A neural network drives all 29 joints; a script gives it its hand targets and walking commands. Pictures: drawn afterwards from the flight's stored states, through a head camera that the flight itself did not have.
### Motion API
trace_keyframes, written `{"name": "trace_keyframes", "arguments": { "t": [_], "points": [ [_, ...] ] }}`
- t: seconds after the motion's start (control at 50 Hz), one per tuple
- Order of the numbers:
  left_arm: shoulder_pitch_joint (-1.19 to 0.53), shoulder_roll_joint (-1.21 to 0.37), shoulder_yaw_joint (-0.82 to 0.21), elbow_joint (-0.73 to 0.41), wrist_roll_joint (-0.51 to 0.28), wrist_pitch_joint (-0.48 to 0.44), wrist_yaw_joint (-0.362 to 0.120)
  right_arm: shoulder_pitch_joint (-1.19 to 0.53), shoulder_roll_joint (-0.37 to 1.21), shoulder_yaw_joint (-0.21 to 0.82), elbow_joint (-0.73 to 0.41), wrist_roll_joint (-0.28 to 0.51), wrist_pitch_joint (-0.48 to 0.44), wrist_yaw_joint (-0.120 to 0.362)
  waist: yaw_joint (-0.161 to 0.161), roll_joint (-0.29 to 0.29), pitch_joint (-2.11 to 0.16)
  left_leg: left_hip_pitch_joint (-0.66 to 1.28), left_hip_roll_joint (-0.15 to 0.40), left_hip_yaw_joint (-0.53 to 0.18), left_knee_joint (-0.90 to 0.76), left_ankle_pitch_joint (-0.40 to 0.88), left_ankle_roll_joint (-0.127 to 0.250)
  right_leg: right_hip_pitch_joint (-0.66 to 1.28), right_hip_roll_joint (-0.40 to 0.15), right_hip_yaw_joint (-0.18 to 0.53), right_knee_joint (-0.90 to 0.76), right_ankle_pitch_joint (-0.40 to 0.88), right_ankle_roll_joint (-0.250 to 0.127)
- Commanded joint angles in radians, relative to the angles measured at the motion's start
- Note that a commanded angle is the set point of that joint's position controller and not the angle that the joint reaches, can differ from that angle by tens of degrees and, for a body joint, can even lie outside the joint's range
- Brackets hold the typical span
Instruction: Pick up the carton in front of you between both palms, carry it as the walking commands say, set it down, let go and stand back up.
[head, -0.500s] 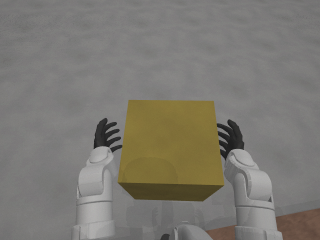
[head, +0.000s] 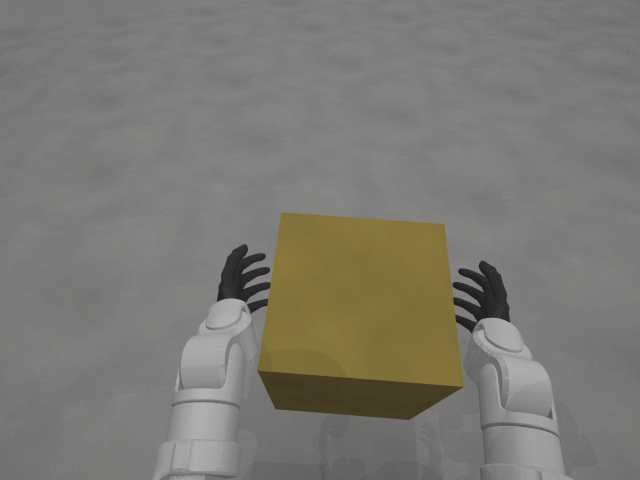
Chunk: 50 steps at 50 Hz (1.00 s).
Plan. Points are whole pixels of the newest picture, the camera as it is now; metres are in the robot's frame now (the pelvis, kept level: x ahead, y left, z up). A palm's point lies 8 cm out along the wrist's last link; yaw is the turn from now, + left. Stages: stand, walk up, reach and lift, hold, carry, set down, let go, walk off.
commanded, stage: carry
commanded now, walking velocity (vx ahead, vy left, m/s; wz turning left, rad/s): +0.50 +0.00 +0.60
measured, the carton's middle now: (351, 325) +0.34 +0.02 -0.01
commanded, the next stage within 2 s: none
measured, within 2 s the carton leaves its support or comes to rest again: neither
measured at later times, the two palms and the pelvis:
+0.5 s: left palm (234, 193) +0.53 +0.23 +0.07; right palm (415, 180) +0.59 -0.07 +0.07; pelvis +0.26 +0.02 -0.01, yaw +11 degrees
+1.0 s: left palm (194, 121) +0.72 +0.36 +0.09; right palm (340, 107) +0.80 +0.07 +0.09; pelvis +0.50 +0.15 +0.01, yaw +16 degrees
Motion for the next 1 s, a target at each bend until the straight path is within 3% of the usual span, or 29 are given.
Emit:
{"name": "trace_keyframes", "arguments": {
  "t": [0.0, 0.02, 0.04, 0.06, 0.08, 0.12, 0.2, 0.3, 0.34, 0.36, 0.38, 0.4, 0.42, 0.44, 0.46, 0.5, 0.58, 0.66, 0.7, 0.72, 0.74, 0.76, 0.78, 0.8, 0.82, 0.84, 0.86, 0.9, 0.98],
  "points": [
    [-0.308, -0.664, -0.497, -0.077, -0.125, 0.019, 0.025, -0.385, 0.511, 0.495, -0.065, 0.110, 0.022, -0.043, -0.157, 0.228, -0.490, 1.067, 0.382, -0.449, 0.330, 0.777, 0.231, -0.714, -0.053, -0.061, 0.396, 0.079, 0.093],
    [-0.291, -0.658, -0.495, -0.123, -0.132, 0.018, 0.037, -0.351, 0.517, 0.508, -0.089, 0.139, 0.022, -0.049, -0.197, 0.208, -0.515, 0.974, 0.352, -0.554, 0.216, 0.260, 0.291, -0.734, -0.089, -0.067, 0.325, 0.162, 0.080],
    [-0.324, -0.650, -0.472, -0.128, -0.116, 0.010, 0.048, -0.348, 0.549, 0.527, -0.110, 0.158, 0.020, -0.047, -0.186, 0.064, -0.426, 0.775, 0.294, -0.552, 0.121, 0.077, 0.270, -0.663, -0.116, -0.080, 0.190, 0.233, 0.085],
    [-0.337, -0.667, -0.455, -0.125, -0.102, 0.001, 0.046, -0.428, 0.595, 0.556, -0.157, 0.174, 0.016, -0.037, -0.174, 0.092, -0.394, 0.654, 0.289, -0.562, 0.100, 0.120, 0.288, -0.604, -0.129, -0.092, 0.138, 0.210, 0.091],
    [-0.382, -0.688, -0.446, -0.137, -0.098, -0.005, 0.037, -0.475, 0.643, 0.591, -0.185, 0.194, 0.017, -0.021, -0.166, 0.076, -0.368, 0.591, 0.265, -0.544, 0.117, 0.144, 0.286, -0.604, -0.158, -0.056, 0.090, 0.249, 0.084],
    [-0.413, -0.713, -0.447, -0.167, -0.089, -0.013, 0.012, -0.525, 0.702, 0.639, -0.224, 0.217, 0.014, 0.019, -0.160, 0.087, -0.325, 0.502, 0.204, -0.451, 0.089, 0.124, 0.247, -0.562, -0.192, -0.043, -0.188, 0.389, 0.098],
    [-0.411, -0.693, -0.446, -0.213, -0.056, -0.024, -0.005, -0.534, 0.705, 0.689, -0.251, 0.250, 0.014, 0.055, -0.141, 0.161, -0.335, 0.400, 0.158, -0.299, 0.050, 0.241, 0.230, -0.353, -0.177, -0.109, -0.563, 0.520, 0.128],
    [-0.383, -0.662, -0.473, -0.239, -0.055, -0.003, -0.006, -0.496, 0.673, 0.687, -0.247, 0.218, 0.044, 0.052, -0.136, 0.103, -0.298, 0.357, 0.113, -0.245, 0.097, 0.295, 0.200, -0.204, -0.140, -0.173, -0.843, 0.656, 0.137],
    [-0.374, -0.652, -0.481, -0.245, -0.066, 0.016, -0.003, -0.473, 0.649, 0.671, -0.244, 0.192, 0.067, 0.038, -0.113, 0.054, -0.311, 0.267, 0.063, -0.177, 0.229, 0.281, 0.152, 0.023, -0.130, -0.191, -1.035, 0.744, 0.117],
    [-0.343, -0.641, -0.474, -0.234, -0.064, 0.029, 0.000, -0.455, 0.635, 0.661, -0.239, 0.178, 0.082, 0.028, -0.073, 0.001, -0.358, 0.142, 0.023, -0.123, 0.364, 0.204, 0.118, 0.236, -0.206, -0.107, -1.063, 0.742, 0.079],
    [-0.306, -0.614, -0.454, -0.220, -0.053, 0.044, 0.007, -0.443, 0.626, 0.653, -0.235, 0.166, 0.099, 0.018, -0.035, -0.195, -0.412, -0.019, -0.037, -0.039, 0.575, -0.176, 0.077, 0.420, -0.467, 0.192, -1.066, 0.816, 0.014],
    [-0.297, -0.561, -0.454, -0.206, -0.048, 0.055, 0.019, -0.404, 0.618, 0.636, -0.219, 0.154, 0.113, 0.013, -0.050, -0.379, -0.413, -0.308, -0.142, 0.031, 0.770, -0.598, 0.056, 0.558, -0.656, 0.518, -1.127, 0.848, -0.121],
    [-0.303, -0.577, -0.454, -0.221, -0.040, 0.064, 0.024, -0.443, 0.609, 0.612, -0.226, 0.147, 0.120, 0.005, -0.045, -0.260, -0.391, -0.343, -0.051, -0.022, 0.886, -0.598, 0.067, 0.523, -0.650, 0.522, -1.103, 0.765, -0.146],
    [-0.334, -0.597, -0.465, -0.238, -0.044, 0.082, 0.023, -0.462, 0.631, 0.593, -0.212, 0.143, 0.135, -0.002, -0.036, -0.166, -0.336, -0.360, -0.031, -0.023, 0.917, -0.557, 0.069, 0.464, -0.606, 0.440, -1.108, 0.764, -0.128],
    [-0.382, -0.618, -0.484, -0.255, -0.057, 0.095, 0.016, -0.476, 0.653, 0.580, -0.186, 0.135, 0.146, -0.003, -0.060, -0.082, -0.272, -0.362, 0.011, -0.016, 0.864, -0.504, 0.055, 0.395, -0.598, 0.353, -1.155, 0.800, -0.098],
    [-0.472, -0.658, -0.510, -0.283, -0.084, 0.113, -0.002, -0.511, 0.677, 0.561, -0.166, 0.113, 0.167, 0.004, -0.062, -0.103, -0.195, -0.288, 0.026, 0.006, 0.689, -0.442, 0.028, 0.297, -0.542, 0.165, -1.220, 0.801, -0.042],
    [-0.503, -0.669, -0.515, -0.292, -0.107, 0.145, -0.016, -0.545, 0.696, 0.551, -0.164, 0.099, 0.195, 0.007, -0.062, -0.202, -0.179, -0.114, -0.014, 0.098, 0.359, -0.331, 0.005, 0.241, -0.469, -0.062, -1.267, 0.834, -0.002],
    [-0.463, -0.673, -0.528, -0.300, -0.115, 0.190, -0.019, -0.510, 0.688, 0.551, -0.189, 0.098, 0.231, 0.006, -0.053, -0.260, -0.165, 0.005, -0.061, 0.200, 0.135, -0.220, 0.005, 0.253, -0.451, -0.166, -1.233, 0.931, 0.039],
    [-0.432, -0.682, -0.536, -0.325, -0.119, 0.218, -0.022, -0.475, 0.688, 0.564, -0.215, 0.112, 0.253, 0.010, -0.066, -0.240, -0.193, 0.143, -0.076, 0.235, 0.037, -0.159, 0.014, 0.240, -0.443, -0.219, -1.127, 1.020, 0.065],
    [-0.408, -0.683, -0.542, -0.341, -0.119, 0.233, -0.025, -0.451, 0.686, 0.567, -0.231, 0.116, 0.265, 0.013, -0.074, -0.196, -0.229, 0.286, -0.092, 0.260, -0.012, -0.153, 0.023, 0.196, -0.419, -0.275, -1.012, 1.091, 0.089],
    [-0.383, -0.678, -0.546, -0.360, -0.117, 0.247, -0.027, -0.416, 0.685, 0.565, -0.245, 0.118, 0.278, 0.014, -0.086, -0.147, -0.286, 0.472, -0.033, 0.206, -0.009, -0.169, 0.034, 0.098, -0.402, -0.318, -0.864, 1.050, 0.121],
    [-0.370, -0.677, -0.547, -0.381, -0.119, 0.265, -0.029, -0.376, 0.674, 0.562, -0.261, 0.111, 0.293, 0.015, -0.108, 0.004, -0.332, 0.641, 0.173, -0.113, -0.077, -0.294, 0.093, -0.093, -0.361, -0.314, -0.616, 0.803, 0.162],
    [-0.359, -0.693, -0.557, -0.412, -0.127, 0.282, -0.033, -0.380, 0.662, 0.565, -0.279, 0.102, 0.302, 0.014, -0.108, 0.221, -0.326, 0.803, 0.401, -0.515, -0.130, -0.140, 0.223, -0.407, -0.219, -0.276, -0.404, 0.381, 0.188],
    [-0.363, -0.707, -0.579, -0.432, -0.147, 0.293, -0.039, -0.371, 0.679, 0.583, -0.325, 0.114, 0.312, 0.022, -0.107, 0.171, -0.300, 0.787, 0.396, -0.464, -0.111, 0.001, 0.256, -0.495, -0.263, -0.169, -0.290, 0.324, 0.158],
    [-0.363, -0.731, -0.589, -0.466, -0.157, 0.302, -0.047, -0.355, 0.726, 0.605, -0.357, 0.131, 0.321, 0.034, -0.108, 0.117, -0.271, 0.731, 0.362, -0.365, -0.090, 0.154, 0.238, -0.506, -0.291, -0.141, -0.271, 0.350, 0.137],
    [-0.351, -0.760, -0.599, -0.501, -0.161, 0.309, -0.055, -0.340, 0.767, 0.621, -0.399, 0.147, 0.325, 0.049, -0.107, 0.028, -0.255, 0.688, 0.333, -0.277, -0.097, 0.210, 0.200, -0.491, -0.314, -0.127, -0.313, 0.416, 0.128],
    [-0.319, -0.784, -0.607, -0.533, -0.161, 0.312, -0.064, -0.331, 0.806, 0.641, -0.449, 0.161, 0.325, 0.065, -0.105, 0.009, -0.251, 0.647, 0.312, -0.212, -0.120, 0.211, 0.161, -0.463, -0.326, -0.123, -0.379, 0.475, 0.128],
    [-0.246, -0.849, -0.622, -0.593, -0.160, 0.319, -0.077, -0.303, 0.846, 0.671, -0.545, 0.193, 0.333, 0.086, -0.102, 0.072, -0.255, 0.617, 0.263, -0.113, -0.152, 0.219, 0.118, -0.401, -0.296, -0.155, -0.501, 0.545, 0.132],
    [-0.053, -0.830, -0.619, -0.677, -0.114, 0.342, -0.071, -0.167, 0.817, 0.721, -0.669, 0.224, 0.366, 0.108, -0.102, 0.105, -0.232, 0.652, 0.215, -0.009, -0.171, 0.269, 0.120, -0.410, -0.257, -0.212, -0.710, 0.645, 0.138]
  ]
}}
